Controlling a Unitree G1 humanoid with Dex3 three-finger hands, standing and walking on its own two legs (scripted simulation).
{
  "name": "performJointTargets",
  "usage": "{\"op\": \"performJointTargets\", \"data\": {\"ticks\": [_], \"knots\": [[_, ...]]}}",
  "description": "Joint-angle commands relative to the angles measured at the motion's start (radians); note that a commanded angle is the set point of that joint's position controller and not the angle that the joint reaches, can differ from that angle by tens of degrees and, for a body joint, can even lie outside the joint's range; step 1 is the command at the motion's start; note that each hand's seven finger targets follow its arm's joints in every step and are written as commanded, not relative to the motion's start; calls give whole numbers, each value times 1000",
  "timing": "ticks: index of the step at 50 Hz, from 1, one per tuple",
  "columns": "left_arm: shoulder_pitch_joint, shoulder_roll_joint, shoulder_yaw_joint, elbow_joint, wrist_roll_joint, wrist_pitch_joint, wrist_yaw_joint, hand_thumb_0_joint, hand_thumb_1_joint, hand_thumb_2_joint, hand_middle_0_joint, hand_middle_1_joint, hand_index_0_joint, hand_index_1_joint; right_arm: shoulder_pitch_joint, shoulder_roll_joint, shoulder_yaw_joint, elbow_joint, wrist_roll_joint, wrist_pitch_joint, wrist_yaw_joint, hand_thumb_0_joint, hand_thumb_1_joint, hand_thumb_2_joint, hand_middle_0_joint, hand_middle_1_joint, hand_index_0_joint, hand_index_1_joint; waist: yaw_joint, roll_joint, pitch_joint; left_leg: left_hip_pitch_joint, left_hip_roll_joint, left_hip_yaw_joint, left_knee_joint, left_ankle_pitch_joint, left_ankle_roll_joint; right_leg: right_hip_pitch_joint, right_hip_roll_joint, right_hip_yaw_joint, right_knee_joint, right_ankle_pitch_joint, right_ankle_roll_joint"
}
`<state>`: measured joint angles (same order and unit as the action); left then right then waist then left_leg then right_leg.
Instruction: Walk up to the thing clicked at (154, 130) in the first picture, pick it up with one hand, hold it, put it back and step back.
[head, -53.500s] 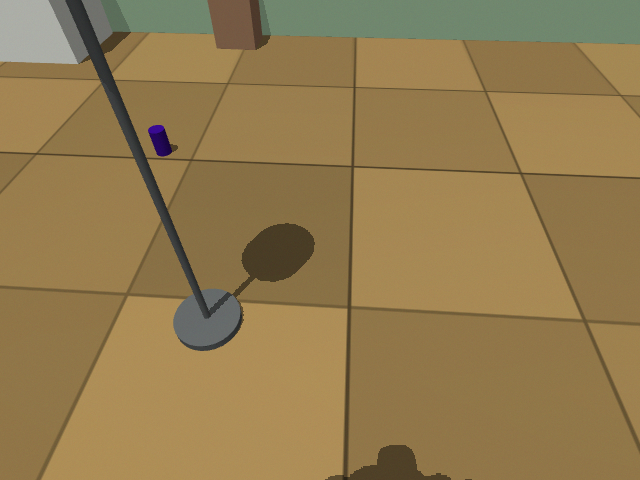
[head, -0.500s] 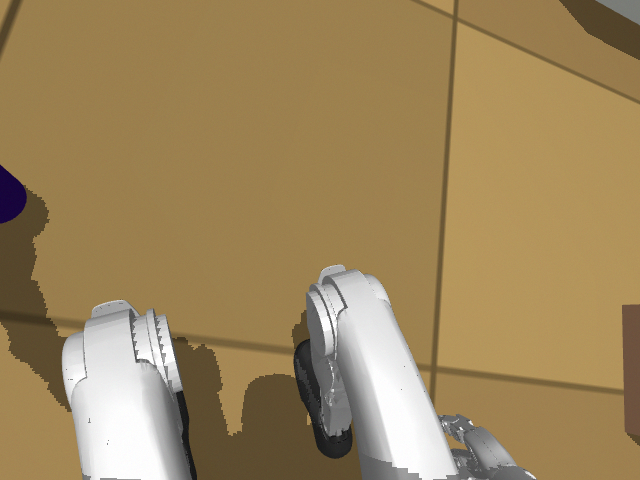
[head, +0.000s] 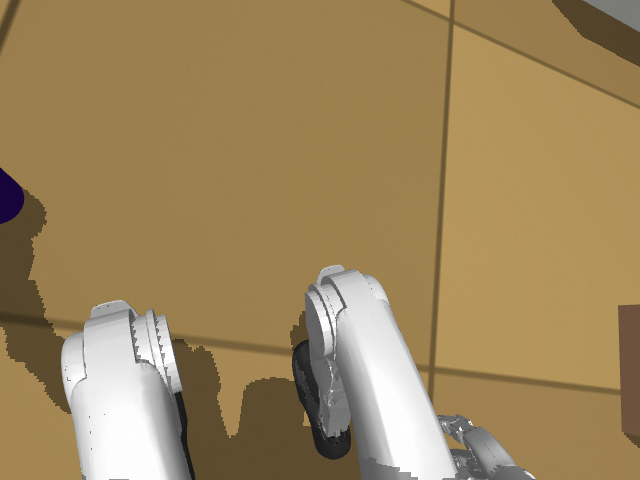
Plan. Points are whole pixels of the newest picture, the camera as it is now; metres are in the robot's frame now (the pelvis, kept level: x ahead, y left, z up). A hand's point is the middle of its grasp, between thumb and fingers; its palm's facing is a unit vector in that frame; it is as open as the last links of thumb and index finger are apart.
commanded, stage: rise first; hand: left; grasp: from above
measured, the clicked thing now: out of the picture +0.50 +0.38 -0.27
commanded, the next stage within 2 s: approach in 0.54 s
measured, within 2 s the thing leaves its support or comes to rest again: neither
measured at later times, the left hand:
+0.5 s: hand out of the picture +0.45 +0.41 -0.13, palm faces -0.42 -0.10 -0.90, open 14.2 cm
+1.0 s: hand out of the picture +0.49 +0.36 -0.15, palm faces -0.38 -0.09 -0.92, open 14.3 cm
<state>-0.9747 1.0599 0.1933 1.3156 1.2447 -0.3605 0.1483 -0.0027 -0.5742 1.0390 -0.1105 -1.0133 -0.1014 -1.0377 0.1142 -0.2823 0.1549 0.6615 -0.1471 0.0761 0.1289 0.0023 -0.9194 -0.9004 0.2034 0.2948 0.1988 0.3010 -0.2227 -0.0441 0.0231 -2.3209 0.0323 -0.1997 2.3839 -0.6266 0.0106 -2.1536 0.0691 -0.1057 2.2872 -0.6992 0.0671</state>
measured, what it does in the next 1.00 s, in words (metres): stands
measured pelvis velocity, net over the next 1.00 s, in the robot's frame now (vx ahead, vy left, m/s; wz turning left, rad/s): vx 0.00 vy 0.00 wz -0.01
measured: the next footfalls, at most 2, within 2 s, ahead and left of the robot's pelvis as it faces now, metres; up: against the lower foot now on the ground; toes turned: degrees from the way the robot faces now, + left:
none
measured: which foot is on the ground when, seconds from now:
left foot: down 0.00-1.00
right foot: down 0.00-1.00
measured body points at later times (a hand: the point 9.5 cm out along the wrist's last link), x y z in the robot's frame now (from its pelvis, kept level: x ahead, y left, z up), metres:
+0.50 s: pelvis +0.00 +0.00 +0.00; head +0.24 +0.11 +0.36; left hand +0.47 +0.42 -0.08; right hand +0.08 -0.27 -0.09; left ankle +0.09 +0.13 -0.31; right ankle +0.11 -0.13 -0.30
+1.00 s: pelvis +0.00 +0.00 -0.01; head +0.25 +0.11 +0.35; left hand +0.51 +0.36 -0.10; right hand +0.07 -0.27 -0.09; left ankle +0.09 +0.13 -0.31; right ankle +0.11 -0.13 -0.30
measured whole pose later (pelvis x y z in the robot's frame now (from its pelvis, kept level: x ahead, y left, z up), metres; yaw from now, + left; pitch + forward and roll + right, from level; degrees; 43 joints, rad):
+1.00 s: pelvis +0.00 +0.00 -0.01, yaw -1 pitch +31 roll -13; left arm -1.09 1.01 0.11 1.40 1.32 -0.35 0.26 0.00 -0.59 1.06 -0.09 -1.03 -0.07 -1.05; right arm 0.12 -0.28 0.18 0.66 -0.16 0.05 0.13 0.00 -0.92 -0.90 0.20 0.29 0.20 0.30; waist -0.28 -0.07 0.03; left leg -2.36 0.03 -0.22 2.41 -0.63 0.00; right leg -2.19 0.07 -0.12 2.31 -0.70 0.06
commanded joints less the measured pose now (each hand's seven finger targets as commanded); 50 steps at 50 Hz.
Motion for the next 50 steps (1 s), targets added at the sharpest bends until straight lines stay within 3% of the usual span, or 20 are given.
{"op": "performJointTargets", "data": {"ticks": [1, 10, 15, 22, 26, 32, 38, 41, 43, 47, 50], "knots": [[-287, 350, 75, -179, -7, 4, 56, 0, -611, 1048, -85, -1018, -64, -1040, 188, -270, -90, -9, 1, 1, -18, 0, -916, -905, 199, 300, 199, 300, 15, 472, -710, 695, 12, 72, -257, 167, 7, 175, 8, -87, -204, 211, -94], [-263, 292, 25, -126, -20, 43, 46, 0, -605, 1041, -80, -1033, -66, -1047, 192, -264, -90, -12, 7, -2, -18, 0, -914, -903, 200, 300, 200, 300, -9, 390, -657, 602, 8, 82, -252, 90, 19, 180, 12, -82, -234, 168, -94], [-284, 319, 44, -155, -28, 29, 38, 0, -596, 1037, -94, -1011, -77, -1029, 187, -269, -90, -16, 8, -3, -20, 0, -913, -903, 200, 300, 200, 300, -8, 390, -660, 605, 7, 72, -255, 99, 15, 187, 8, -87, -219, 174, -94], [-308, 348, 67, -174, -10, 8, 61, 0, -611, 1043, -81, -1022, -63, -1040, 192, -273, -84, -14, 3, -6, -16, 0, -914, -903, 200, 300, 200, 300, -7, 442, -684, 653, 6, 77, -233, 175, 11, 178, 7, -85, -210, 222, -95], [-285, 354, 80, -169, -4, 22, 66, 0, -611, 1053, -78, -1021, -57, -1042, 192, -271, -87, -20, 5, -4, -13, 0, -914, -904, 199, 300, 200, 300, 8, 476, -704, 682, 8, 70, -257, 162, 7, 170, 7, -89, -199, 208, -97], [-269, 310, 45, -150, -24, 46, 45, 0, -611, 1044, -75, -1021, -57, -1038, 191, -268, -94, -24, 7, -3, -16, 0, -912, -902, 200, 300, 200, 300, -6, 416, -656, 602, 7, 84, -261, 73, 16, 171, 10, -83, -232, 152, -97], [-326, 213, -54, -121, -33, 6, 25, 0, -611, 1052, -76, -1032, -59, -1048, 202, -262, -79, 2, -1, -11, -19, 0, -913, -900, 200, 300, 200, 300, -69, 334, -596, 544, 9, 76, -219, 73, 21, 178, 14, -87, -238, 163, -89], [-391, 201, -74, -117, -22, -21, 56, 0, -611, 1042, -69, -1040, -56, -1053, 205, -272, -70, 10, -8, -18, -21, 0, -912, -899, 200, 300, 200, 300, -89, 376, -619, 597, 13, 57, -209, 110, 11, 155, 13, -101, -210, 194, -88], [-431, 229, -64, -119, -7, -26, 94, 0, -611, 1053, -70, -1028, -50, -1048, 200, -273, -63, 12, -11, -21, -23, 0, -913, -901, 200, 300, 200, 300, -71, 417, -654, 618, 13, 62, -208, 117, 6, 154, 13, -97, -204, 202, -89], [-496, 284, -15, -101, 54, 13, 174, 0, -611, 1060, -67, -1028, -46, -1049, 211, -282, -62, 1, -15, -28, -16, 0, -910, -900, 200, 300, 200, 300, -61, 521, -705, 682, 13, 65, -227, 156, -6, 130, 16, -110, -175, 229, -99], [-509, 313, 20, -93, 76, 73, 214, 0, -611, 1066, -65, -1025, -41, -1049, 214, -283, -65, -20, -10, -36, -11, 0, -911, -901, 200, 300, 200, 300, -53, 586, -736, 703, 10, 79, -240, 172, -7, 148, 11, -104, -174, 247, -102]]}}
